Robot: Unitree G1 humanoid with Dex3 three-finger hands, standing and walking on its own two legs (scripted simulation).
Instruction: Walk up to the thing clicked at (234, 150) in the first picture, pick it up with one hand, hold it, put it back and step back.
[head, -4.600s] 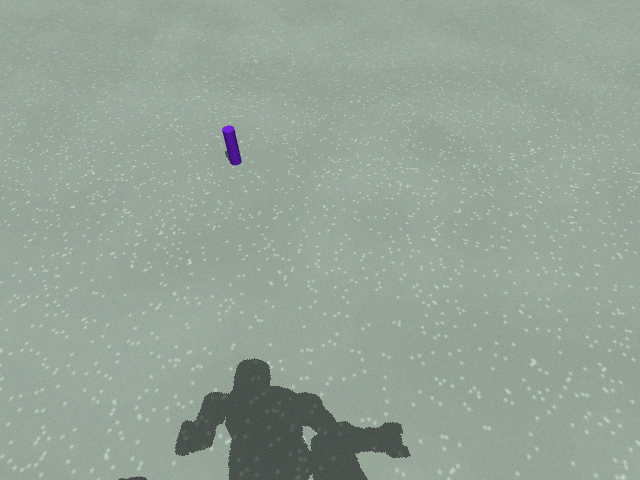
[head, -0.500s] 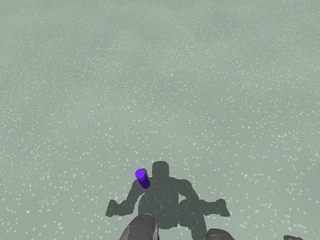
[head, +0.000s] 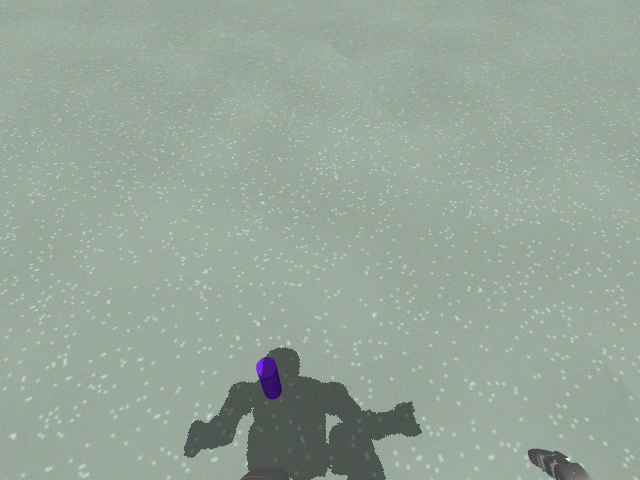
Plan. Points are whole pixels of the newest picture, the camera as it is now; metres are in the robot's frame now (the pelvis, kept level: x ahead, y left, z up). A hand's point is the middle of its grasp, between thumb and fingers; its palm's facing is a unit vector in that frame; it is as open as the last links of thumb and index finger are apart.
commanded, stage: walk up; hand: left
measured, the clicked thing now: (269, 379) +0.45 +0.19 -0.67
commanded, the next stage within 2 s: stand in 0.78 s
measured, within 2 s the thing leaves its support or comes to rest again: neither
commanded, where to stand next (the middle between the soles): +0.11 +0.00 m, yaw -2 degrees
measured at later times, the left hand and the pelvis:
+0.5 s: hand out of the picture +0.11 +0.25 -0.14, palm faces -0.01 -0.94 -0.34, open 7.4 cm; pelvis +0.02 +0.00 +0.01, yaw +0 degrees
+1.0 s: hand out of the picture +0.10 +0.25 -0.14, palm faces -0.02 -0.94 -0.34, open 7.4 cm; pelvis +0.03 +0.00 +0.02, yaw +0 degrees
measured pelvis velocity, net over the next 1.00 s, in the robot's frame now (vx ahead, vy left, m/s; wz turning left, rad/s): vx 0.03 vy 0.00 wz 0.00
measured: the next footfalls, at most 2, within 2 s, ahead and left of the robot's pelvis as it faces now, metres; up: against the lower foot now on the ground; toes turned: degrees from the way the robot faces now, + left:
none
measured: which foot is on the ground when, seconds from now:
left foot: down 0.00-1.00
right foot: down 0.00-1.00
